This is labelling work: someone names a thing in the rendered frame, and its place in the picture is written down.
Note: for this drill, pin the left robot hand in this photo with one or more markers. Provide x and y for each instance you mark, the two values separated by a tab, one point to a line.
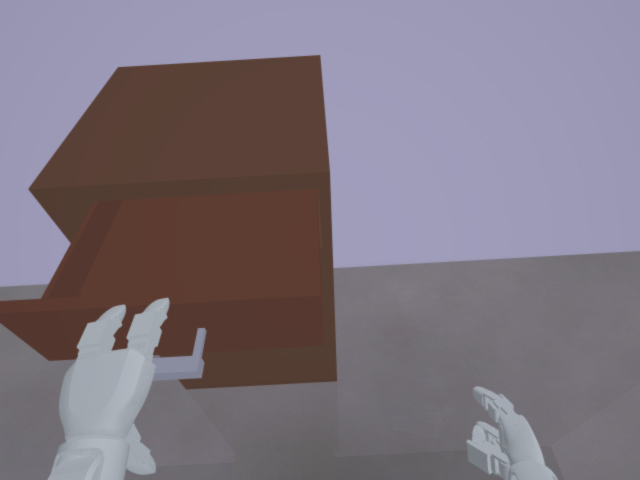
104	390

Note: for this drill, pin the right robot hand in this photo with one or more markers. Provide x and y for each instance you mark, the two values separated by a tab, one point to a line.
495	451

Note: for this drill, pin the robot left forearm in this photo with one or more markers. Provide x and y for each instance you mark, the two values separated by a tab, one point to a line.
91	457

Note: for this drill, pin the cabinet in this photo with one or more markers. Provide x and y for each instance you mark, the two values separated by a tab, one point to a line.
206	128

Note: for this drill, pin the drawer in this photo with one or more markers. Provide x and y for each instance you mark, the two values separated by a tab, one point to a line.
244	266

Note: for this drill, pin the handle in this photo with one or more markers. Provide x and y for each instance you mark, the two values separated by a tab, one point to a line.
183	367

